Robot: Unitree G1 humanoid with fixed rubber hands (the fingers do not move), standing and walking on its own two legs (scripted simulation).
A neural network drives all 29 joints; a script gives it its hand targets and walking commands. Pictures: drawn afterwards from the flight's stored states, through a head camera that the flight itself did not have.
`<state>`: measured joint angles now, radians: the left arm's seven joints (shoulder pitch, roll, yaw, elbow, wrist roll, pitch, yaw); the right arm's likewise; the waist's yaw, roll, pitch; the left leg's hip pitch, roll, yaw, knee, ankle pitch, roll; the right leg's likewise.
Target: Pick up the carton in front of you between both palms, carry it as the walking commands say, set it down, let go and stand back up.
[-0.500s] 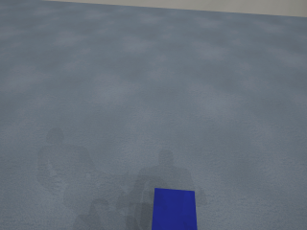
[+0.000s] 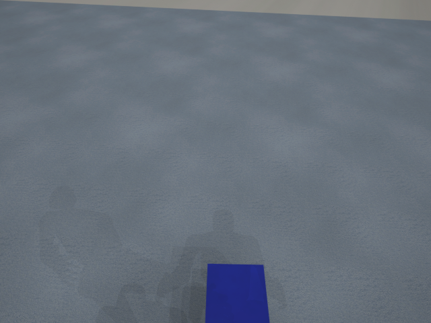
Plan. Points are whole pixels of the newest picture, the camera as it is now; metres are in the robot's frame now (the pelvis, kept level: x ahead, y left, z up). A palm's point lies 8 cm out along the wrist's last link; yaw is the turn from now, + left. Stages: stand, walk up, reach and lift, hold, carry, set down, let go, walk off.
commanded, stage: stand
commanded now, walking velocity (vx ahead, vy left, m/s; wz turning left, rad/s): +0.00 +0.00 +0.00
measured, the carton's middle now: (234, 303) +0.35 -0.07 -0.63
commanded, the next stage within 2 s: none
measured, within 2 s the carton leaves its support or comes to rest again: neither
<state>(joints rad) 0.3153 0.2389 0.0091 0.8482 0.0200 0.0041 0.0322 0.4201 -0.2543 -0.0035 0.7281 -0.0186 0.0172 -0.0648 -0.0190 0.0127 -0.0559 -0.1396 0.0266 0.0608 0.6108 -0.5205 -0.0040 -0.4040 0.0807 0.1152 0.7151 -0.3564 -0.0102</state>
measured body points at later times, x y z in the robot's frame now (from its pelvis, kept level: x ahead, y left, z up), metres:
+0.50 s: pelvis -0.02 +0.00 +0.01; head -0.01 +0.00 +0.46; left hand +0.02 +0.25 -0.14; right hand -0.04 -0.25 -0.14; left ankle -0.12 +0.11 -0.72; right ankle +0.01 -0.12 -0.72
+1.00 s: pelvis -0.02 +0.01 +0.01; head -0.02 +0.01 +0.46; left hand -0.02 +0.24 -0.15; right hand -0.09 -0.22 -0.15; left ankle -0.12 +0.11 -0.72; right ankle +0.01 -0.12 -0.72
